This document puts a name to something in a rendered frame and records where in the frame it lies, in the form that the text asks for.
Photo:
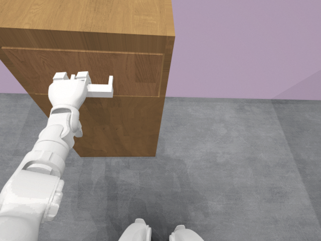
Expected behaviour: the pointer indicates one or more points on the drawer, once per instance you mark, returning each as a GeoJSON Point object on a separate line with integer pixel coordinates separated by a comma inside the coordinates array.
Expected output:
{"type": "Point", "coordinates": [134, 73]}

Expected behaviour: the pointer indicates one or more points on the robot left upper arm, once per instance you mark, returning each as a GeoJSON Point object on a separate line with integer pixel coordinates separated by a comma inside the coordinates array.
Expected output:
{"type": "Point", "coordinates": [32, 199]}

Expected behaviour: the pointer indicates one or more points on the robot left hand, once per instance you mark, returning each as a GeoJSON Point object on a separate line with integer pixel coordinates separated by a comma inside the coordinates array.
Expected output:
{"type": "Point", "coordinates": [69, 92]}

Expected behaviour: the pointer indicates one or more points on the robot left forearm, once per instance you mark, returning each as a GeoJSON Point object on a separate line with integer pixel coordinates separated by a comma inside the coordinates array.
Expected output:
{"type": "Point", "coordinates": [50, 151]}

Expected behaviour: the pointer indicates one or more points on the robot right shin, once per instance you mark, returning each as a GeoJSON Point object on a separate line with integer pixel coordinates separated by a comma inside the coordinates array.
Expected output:
{"type": "Point", "coordinates": [179, 227]}

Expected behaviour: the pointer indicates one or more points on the cabinet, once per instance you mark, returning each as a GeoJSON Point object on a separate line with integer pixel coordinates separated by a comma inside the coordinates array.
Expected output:
{"type": "Point", "coordinates": [122, 126]}

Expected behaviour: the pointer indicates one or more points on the robot left thigh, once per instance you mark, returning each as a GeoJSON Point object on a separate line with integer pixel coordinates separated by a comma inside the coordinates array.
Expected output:
{"type": "Point", "coordinates": [137, 232]}

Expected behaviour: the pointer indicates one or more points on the handle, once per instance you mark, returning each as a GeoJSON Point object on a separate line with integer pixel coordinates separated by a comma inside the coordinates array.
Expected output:
{"type": "Point", "coordinates": [99, 90]}

